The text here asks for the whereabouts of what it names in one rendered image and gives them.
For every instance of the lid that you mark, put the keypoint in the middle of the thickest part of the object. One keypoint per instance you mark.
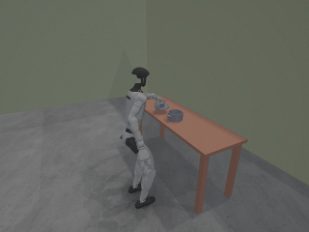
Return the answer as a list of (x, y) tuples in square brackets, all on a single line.
[(164, 107)]

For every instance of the robot left forearm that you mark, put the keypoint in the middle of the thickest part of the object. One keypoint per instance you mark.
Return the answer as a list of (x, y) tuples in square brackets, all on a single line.
[(151, 96)]

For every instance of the table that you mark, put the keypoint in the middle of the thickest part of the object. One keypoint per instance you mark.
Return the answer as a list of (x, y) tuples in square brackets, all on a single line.
[(204, 136)]

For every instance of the robot left hand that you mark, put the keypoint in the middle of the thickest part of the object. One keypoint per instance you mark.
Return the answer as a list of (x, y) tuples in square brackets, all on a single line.
[(160, 100)]

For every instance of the pot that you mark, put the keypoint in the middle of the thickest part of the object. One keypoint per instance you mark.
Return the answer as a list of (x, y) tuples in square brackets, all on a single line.
[(175, 115)]

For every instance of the humanoid robot torso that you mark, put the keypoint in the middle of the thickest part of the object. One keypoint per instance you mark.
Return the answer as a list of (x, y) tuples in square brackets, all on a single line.
[(130, 100)]

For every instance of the robot right hand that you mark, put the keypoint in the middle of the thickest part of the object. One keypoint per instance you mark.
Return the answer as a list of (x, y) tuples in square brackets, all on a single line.
[(144, 155)]

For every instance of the robot right forearm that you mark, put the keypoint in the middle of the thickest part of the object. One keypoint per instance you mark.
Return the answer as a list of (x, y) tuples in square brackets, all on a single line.
[(134, 128)]

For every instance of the robot right upper arm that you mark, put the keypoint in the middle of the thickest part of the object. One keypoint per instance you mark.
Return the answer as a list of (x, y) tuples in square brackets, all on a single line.
[(139, 100)]

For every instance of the robot right thigh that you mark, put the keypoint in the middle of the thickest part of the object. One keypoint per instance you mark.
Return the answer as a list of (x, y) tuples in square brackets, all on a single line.
[(133, 146)]

